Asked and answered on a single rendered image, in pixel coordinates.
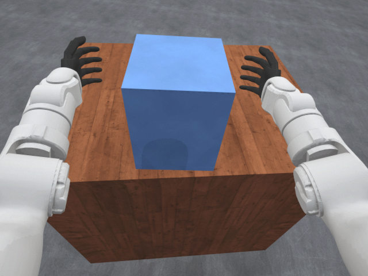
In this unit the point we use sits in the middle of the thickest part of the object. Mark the carton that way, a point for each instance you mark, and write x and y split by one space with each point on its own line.
178 94

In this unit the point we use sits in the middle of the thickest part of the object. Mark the left robot upper arm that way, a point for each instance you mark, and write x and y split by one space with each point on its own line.
32 188

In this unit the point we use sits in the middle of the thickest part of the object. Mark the robot right hand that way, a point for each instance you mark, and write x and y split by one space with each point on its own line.
270 70

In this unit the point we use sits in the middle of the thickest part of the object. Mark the robot right forearm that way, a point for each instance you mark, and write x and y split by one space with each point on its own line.
305 131

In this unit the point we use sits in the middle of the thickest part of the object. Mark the robot left hand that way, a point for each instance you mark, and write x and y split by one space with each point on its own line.
71 60

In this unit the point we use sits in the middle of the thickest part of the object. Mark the robot left forearm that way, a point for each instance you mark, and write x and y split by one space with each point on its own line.
47 118

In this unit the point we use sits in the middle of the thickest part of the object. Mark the right robot upper arm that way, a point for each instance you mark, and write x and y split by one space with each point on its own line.
335 188

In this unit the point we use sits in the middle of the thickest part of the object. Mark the pedestal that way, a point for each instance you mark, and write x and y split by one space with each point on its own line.
115 212

